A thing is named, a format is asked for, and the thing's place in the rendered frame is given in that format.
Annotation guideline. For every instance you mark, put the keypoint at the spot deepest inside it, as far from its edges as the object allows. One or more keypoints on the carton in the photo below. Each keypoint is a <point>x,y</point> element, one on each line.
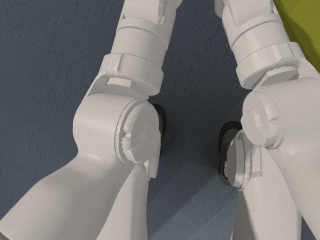
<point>301,21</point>

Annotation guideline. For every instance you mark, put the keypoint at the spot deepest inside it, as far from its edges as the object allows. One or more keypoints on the right robot forearm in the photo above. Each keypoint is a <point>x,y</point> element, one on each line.
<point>260,44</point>

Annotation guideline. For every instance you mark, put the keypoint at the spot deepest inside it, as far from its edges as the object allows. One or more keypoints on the right robot upper arm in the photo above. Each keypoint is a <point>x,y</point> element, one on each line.
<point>284,118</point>

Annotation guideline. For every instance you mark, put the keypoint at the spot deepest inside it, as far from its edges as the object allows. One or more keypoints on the left robot upper arm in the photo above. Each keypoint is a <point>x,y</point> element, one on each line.
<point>113,133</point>

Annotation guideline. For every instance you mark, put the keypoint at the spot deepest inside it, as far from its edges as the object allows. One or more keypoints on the left robot forearm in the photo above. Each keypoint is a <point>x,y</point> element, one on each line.
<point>134,66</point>

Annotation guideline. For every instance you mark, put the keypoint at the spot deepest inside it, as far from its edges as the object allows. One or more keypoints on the robot right shin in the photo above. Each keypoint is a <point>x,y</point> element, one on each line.
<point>226,163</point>

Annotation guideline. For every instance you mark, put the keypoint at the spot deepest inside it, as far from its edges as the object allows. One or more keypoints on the robot right foot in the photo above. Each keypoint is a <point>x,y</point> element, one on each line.
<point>227,134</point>

